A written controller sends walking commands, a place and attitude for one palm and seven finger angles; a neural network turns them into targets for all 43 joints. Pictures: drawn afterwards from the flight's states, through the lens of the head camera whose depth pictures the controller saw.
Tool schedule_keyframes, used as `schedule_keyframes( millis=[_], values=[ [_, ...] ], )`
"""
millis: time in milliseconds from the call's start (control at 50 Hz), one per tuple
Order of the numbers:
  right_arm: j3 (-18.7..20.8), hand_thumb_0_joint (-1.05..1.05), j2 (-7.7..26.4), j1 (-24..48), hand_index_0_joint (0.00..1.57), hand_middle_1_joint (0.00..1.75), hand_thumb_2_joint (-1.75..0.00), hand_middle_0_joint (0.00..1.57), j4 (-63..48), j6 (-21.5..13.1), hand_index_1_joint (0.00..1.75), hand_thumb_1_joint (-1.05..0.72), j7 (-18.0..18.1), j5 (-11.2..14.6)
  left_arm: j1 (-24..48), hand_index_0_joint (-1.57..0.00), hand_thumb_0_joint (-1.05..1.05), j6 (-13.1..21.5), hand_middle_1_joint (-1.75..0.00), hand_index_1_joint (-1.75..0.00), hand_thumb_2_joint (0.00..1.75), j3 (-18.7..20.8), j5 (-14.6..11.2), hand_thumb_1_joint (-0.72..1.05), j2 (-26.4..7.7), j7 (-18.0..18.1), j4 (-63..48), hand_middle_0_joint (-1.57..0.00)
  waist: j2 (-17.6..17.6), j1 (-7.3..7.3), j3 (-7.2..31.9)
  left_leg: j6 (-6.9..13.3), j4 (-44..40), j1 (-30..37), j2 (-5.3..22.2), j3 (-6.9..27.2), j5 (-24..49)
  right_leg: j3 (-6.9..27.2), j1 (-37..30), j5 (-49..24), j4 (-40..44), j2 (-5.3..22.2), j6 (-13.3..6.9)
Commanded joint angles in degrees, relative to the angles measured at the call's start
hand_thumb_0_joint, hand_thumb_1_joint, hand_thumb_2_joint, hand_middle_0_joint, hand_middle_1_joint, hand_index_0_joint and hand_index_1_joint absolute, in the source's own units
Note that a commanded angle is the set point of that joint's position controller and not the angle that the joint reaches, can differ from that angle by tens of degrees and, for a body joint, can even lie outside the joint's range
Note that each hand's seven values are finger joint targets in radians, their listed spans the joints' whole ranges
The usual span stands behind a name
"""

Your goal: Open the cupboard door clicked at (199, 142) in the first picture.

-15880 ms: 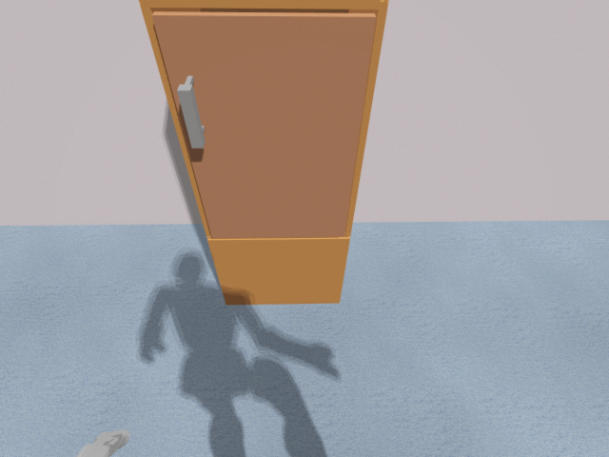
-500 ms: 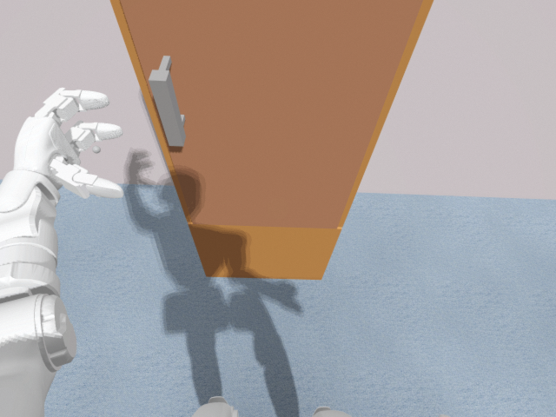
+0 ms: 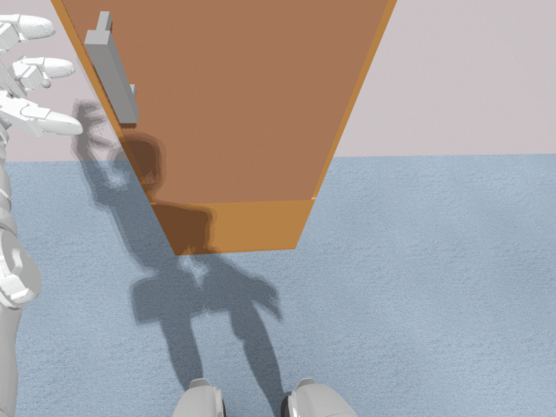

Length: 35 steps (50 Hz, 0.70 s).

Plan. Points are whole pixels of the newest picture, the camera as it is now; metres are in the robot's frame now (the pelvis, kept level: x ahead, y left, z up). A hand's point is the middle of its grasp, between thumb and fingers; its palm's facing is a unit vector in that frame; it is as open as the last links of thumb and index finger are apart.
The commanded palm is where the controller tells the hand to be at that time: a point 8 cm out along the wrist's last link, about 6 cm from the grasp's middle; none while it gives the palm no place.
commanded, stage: move the hooked fingers beside the handle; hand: left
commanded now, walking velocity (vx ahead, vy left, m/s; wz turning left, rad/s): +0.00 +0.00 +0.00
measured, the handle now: (117, 70) +0.56 +0.16 +0.12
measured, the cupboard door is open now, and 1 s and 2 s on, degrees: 0 0 0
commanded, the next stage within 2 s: slide the fingers in behind the handle in 1.00 s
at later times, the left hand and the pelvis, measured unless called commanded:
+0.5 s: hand (52, 92) +0.51 +0.23 +0.13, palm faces -0.02 -1.00 +0.00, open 13.9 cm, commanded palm +0.50 +0.28 +0.12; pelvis +0.02 +0.00 +0.00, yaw +0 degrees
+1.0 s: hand (46, 87) +0.52 +0.24 +0.13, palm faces -0.03 -1.00 +0.00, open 13.9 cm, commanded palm +0.51 +0.28 +0.12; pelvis +0.00 +0.00 +0.00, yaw +0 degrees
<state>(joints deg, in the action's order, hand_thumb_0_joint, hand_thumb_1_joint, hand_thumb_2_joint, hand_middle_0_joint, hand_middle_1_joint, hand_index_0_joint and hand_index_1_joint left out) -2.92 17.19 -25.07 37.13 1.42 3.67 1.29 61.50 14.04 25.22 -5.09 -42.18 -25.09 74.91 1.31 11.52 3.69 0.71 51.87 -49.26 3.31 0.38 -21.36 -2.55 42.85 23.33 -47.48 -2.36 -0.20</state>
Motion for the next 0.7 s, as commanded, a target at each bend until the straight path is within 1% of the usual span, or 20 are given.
schedule_keyframes(
  millis=[0, 20, 160, 220, 240, 260, 280, 320, 340, 360, 380, 400, 420, 440, 480, 540, 600, 620, 660, 680],
  values=[
    [4.0, 0.0, 10.6, -10.9, 0.2, 0.3, -0.9, 0.2, -2.7, -0.8, 0.3, -0.9, 0.5, -0.9, 25.0, -0.3, 0.0, 4.2, -1.2, -1.2, 0.3, 2.6, -1.0, -0.5, -15.9, 0.5, -12.5, -0.3, 10.5, -0.36, 28.5, 1.3, -3.4, 28.4, -1.1, 3.5, 22.7, 0.8, -1.4, -17.6, 5.0, -1.4, -0.7],
    [4.2, 0.0, 10.7, -11.1, 0.2, 0.3, -0.9, 0.2, -2.8, -0.5, 0.3, -0.9, 0.4, -1.0, 24.2, -0.3, 0.0, 4.2, -1.2, -1.2, 0.3, 3.1, -0.8, -0.5, -16.3, 0.6, -12.9, -0.3, 10.2, -0.7, 30.1, 1.1, -3.2, 29.1, -0.8, 3.5, 24.1, 0.6, -1.7, -18.8, 4.7, -1.4, -0.6],
    [4.8, 0.0, 10.4, -11.0, 0.2, 0.3, -0.9, 0.2, -5.0, 1.3, 0.3, -0.9, -0.8, -1.2, 17.5, -0.3, 0.0, 3.8, -1.2, -1.2, 0.3, 5.3, -1.0, -0.5, -16.5, 1.2, -18.2, -0.3, 10.7, -3.11, 31.4, 0.9, -3.3, 30.4, -0.8, 2.8, 28.9, 0.2, -4.2, -22.7, 4.5, -1.9, -0.7],
    [5.2, 0.0, 9.9, -10.4, 0.2, 0.3, -0.9, 0.2, -4.9, 1.6, 0.3, -0.9, -1.2, -1.2, 18.7, -0.3, 0.0, 5.1, -1.2, -1.2, 0.3, 3.7, -1.8, -0.5, -13.1, 2.1, -23.2, -0.3, 11.9, -2.51, 31.6, 0.8, -3.1, 33.8, -0.5, 3.2, 32.3, -0.1, -3.4, -23.8, 4.6, -2.3, -0.7],
    [5.4, 0.0, 10.0, -10.5, 0.2, 0.3, -0.9, 0.2, -4.7, 1.7, 0.3, -0.9, -1.3, -1.2, 18.0, -0.3, 0.0, 5.3, -1.2, -1.2, 0.3, 5.0, -2.1, -0.5, -13.8, 2.5, -23.8, -0.3, 11.1, -2.73, 31.7, 0.8, -3.1, 34.1, -0.4, 3.2, 32.4, 0.0, -3.9, -24.2, 4.8, -2.3, -0.7],
    [5.3, 0.0, 9.9, -10.2, 0.2, 0.3, -0.9, 0.2, -4.9, 1.8, 0.3, -0.9, -1.4, -1.0, 16.1, -0.3, 0.0, 5.0, -1.2, -1.2, 0.3, 5.3, -2.4, -0.5, -13.7, 2.5, -22.7, -0.3, 10.2, -3.06, 30.7, 0.9, -3.3, 32.9, -0.6, 3.0, 31.6, 0.0, -4.5, -24.1, 4.9, -2.3, -0.7],
    [5.2, 0.0, 9.8, -9.8, 0.2, 0.3, -0.9, 0.2, -4.7, 1.9, 0.3, -0.9, -1.3, -0.8, 16.4, -0.3, 0.0, 4.7, -1.2, -1.2, 0.3, 4.0, -2.5, -0.5, -12.3, 2.5, -21.7, -0.3, 9.2, -2.38, 28.3, 0.9, -3.7, 31.8, -0.6, 2.9, 30.0, -0.1, -4.2, -23.6, 5.1, -2.3, -0.7],
    [5.3, 0.0, 9.5, -9.6, 0.2, 0.3, -0.9, 0.2, -4.1, 1.8, 0.3, -0.9, -1.4, -0.8, 17.6, -0.3, 0.0, 4.3, -1.2, -1.2, 0.3, 1.8, -2.6, -0.5, -8.9, 2.5, -21.4, -0.3, 10.3, -1.74, 27.1, 0.9, -3.7, 33.0, -0.6, 3.1, 30.2, -0.3, -2.6, -22.8, 5.3, -2.2, -0.6],
    [5.3, 0.0, 9.6, -9.4, 0.2, 0.3, -0.9, 0.2, -4.2, 1.7, 0.3, -0.9, -1.4, -0.8, 16.7, -0.3, 0.0, 4.1, -1.2, -1.2, 0.3, 1.7, -2.5, -0.5, -8.9, 2.5, -21.0, -0.3, 10.8, -2.13, 26.4, 0.8, -3.8, 32.7, -0.7, 3.2, 29.8, -0.3, -2.3, -22.1, 5.4, -2.1, -0.8],
    [5.2, 0.0, 9.7, -9.3, 0.2, 0.3, -0.9, 0.2, -4.1, 1.9, 0.3, -0.9, -1.3, -0.7, 15.4, -0.3, 0.0, 3.7, -1.2, -1.2, 0.3, 1.6, -2.2, -0.5, -8.9, 2.7, -19.4, -0.3, 9.6, -2.21, 25.2, 0.8, -4.1, 31.6, -0.7, 3.2, 28.5, -0.4, -2.2, -21.4, 5.5, -2.0, -0.8],
    [5.2, 0.0, 9.4, -8.9, 0.2, 0.3, -0.9, 0.2, -4.1, 1.8, 0.3, -0.9, -1.3, -0.6, 15.9, -0.3, 0.0, 3.3, -1.2, -1.2, 0.3, -0.3, -2.3, -0.5, -6.6, 2.8, -18.7, -0.3, 8.5, -1.28, 23.9, 1.0, -4.3, 31.0, -0.7, 3.0, 27.2, -0.4, -1.7, -21.0, 5.7, -1.9, -0.7],
    [5.0, 0.0, 9.4, -9.1, 0.2, 0.3, -0.9, 0.2, -4.1, 1.7, 0.3, -0.9, -1.2, -0.7, 16.0, -0.3, 0.0, 3.5, -1.2, -1.2, 0.3, 0.5, -2.6, -0.5, -7.2, 3.0, -18.4, -0.3, 8.0, -1.65, 23.3, 1.2, -4.2, 30.5, -0.9, 3.0, 27.2, -0.3, -2.4, -21.4, 5.7, -2.0, -0.8],
    [5.0, 0.0, 9.5, -8.6, 0.2, 0.3, -0.9, 0.2, -4.1, 1.7, 0.3, -0.9, -1.3, -0.6, 16.4, -0.3, 0.0, 3.3, -1.2, -1.2, 0.3, -0.6, -2.4, -0.5, -6.2, 2.9, -17.5, -0.3, 7.4, -1.18, 23.1, 1.1, -4.4, 29.8, -1.0, 2.8, 25.4, -0.2, -2.2, -20.8, 5.7, -1.8, -0.6],
    [5.0, 0.0, 9.8, -8.6, 0.2, 0.3, -0.9, 0.2, -4.0, 1.7, 0.3, -0.9, -1.1, -0.6, 16.8, -0.3, 0.0, 3.4, -1.2, -1.2, 0.3, 1.0, -2.4, -0.5, -8.3, 3.1, -16.8, -0.3, 6.1, -1.3, 23.0, 1.3, -4.5, 28.7, -1.0, 2.9, 24.0, -0.1, -2.7, -20.3, 5.7, -1.7, -0.6],
    [4.8, 0.0, 9.8, -8.0, 0.2, 0.3, -0.9, 0.2, -4.3, 1.6, 0.3, -0.9, -0.9, -0.4, 18.4, -0.3, 0.0, 3.8, -1.2, -1.2, 0.3, 1.1, -2.4, -0.5, -9.3, 3.2, -16.3, -0.3, 4.8, -0.84, 22.2, 1.5, -4.5, 26.2, -1.3, 2.4, 20.9, 0.5, -3.8, -19.6, 5.8, -1.5, -0.5],
    [4.7, 0.0, 9.6, -7.3, 0.2, 0.3, -0.9, 0.2, -4.5, 1.2, 0.3, -0.9, -0.7, -0.5, 20.4, -0.3, 0.0, 6.1, -1.2, -1.2, 0.3, 2.4, -2.1, -0.5, -11.6, 3.3, -19.4, -0.3, 8.1, -1.72, 26.8, 1.3, -3.7, 28.4, -1.5, 2.3, 23.3, 1.1, -5.1, -21.7, 4.9, -1.3, -0.6],
    [4.5, 0.0, 9.4, -6.9, 0.2, 0.3, -0.9, 0.2, -4.1, 0.9, 0.3, -0.9, -0.6, -0.4, 22.8, -0.3, 0.0, 7.5, -1.2, -1.2, 0.3, 1.1, -2.3, -0.5, -10.5, 3.3, -20.5, -0.3, 8.0, -0.86, 27.0, 1.4, -3.3, 29.2, -1.5, 2.8, 22.4, 1.0, -4.2, -20.4, 4.8, -1.5, -0.7],
    [4.5, 0.0, 9.5, -6.6, 0.2, 0.3, -0.9, 0.2, -4.2, 0.8, 0.3, -0.9, -0.6, -0.3, 21.6, -0.3, 0.0, 7.3, -1.2, -1.2, 0.3, 1.7, -2.2, -0.5, -11.0, 3.1, -18.5, -0.3, 7.9, -1.27, 27.1, 1.3, -3.3, 28.2, -1.6, 2.6, 21.1, 1.2, -4.6, -20.0, 4.9, -1.4, -0.5],
    [4.2, 0.0, 9.9, -6.4, 0.2, 0.3, -0.9, 0.2, -4.1, 0.9, 0.3, -0.9, -0.2, 0.1, 21.0, -0.3, 0.0, 5.8, -1.2, -1.2, 0.3, 1.7, -2.2, -0.5, -12.1, 2.5, -14.6, -0.3, 5.7, -0.57, 23.7, 1.7, -3.6, 24.1, -1.7, 2.1, 17.5, 1.5, -4.9, -18.5, 5.6, -1.2, -0.3],
    [4.1, 0.0, 9.9, -6.3, 0.2, 0.3, -0.9, 0.2, -4.1, 0.8, 0.3, -0.9, -0.1, 0.2, 22.0, -0.3, 0.0, 5.0, -1.2, -1.2, 0.3, 0.2, -1.9, -0.5, -11.4, 2.1, -13.8, -0.3, 6.5, -0.01, 22.8, 1.7, -3.8, 23.3, -1.8, 2.1, 16.3, 1.6, -4.3, -17.8, 5.7, -1.1, -0.2]
  ],
)
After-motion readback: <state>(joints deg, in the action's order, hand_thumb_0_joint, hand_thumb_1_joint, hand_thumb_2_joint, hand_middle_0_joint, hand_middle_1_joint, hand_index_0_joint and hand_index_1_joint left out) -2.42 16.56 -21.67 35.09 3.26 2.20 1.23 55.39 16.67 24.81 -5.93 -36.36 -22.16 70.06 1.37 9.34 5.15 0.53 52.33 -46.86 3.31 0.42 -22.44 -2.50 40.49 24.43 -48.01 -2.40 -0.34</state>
